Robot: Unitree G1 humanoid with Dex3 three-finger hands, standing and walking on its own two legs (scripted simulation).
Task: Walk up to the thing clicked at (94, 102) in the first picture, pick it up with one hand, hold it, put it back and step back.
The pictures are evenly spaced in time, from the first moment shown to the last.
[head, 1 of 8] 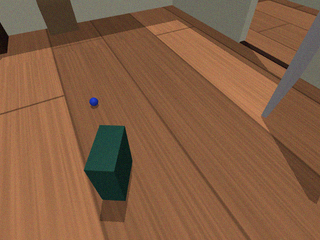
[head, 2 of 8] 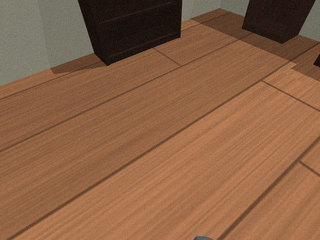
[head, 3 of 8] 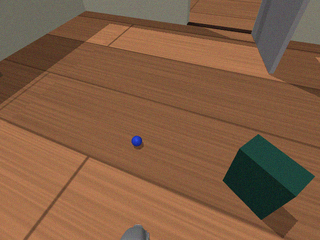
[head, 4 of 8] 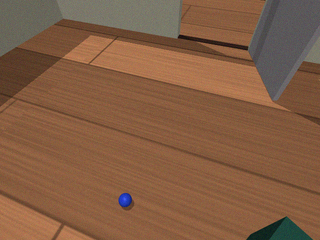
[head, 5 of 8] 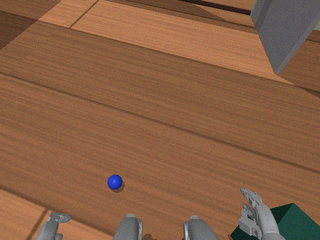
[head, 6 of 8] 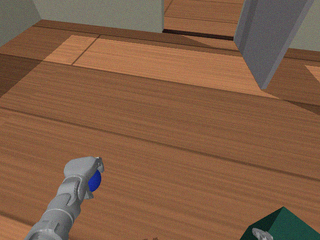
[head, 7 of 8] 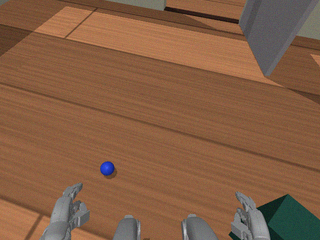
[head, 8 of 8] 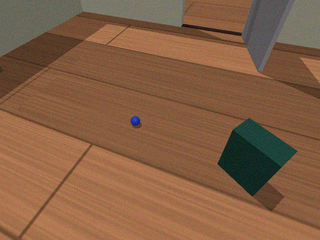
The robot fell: no
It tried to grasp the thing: yes
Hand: left
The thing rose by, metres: 0.68
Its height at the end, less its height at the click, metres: +0.00
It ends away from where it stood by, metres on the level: 0.10
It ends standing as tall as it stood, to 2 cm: yes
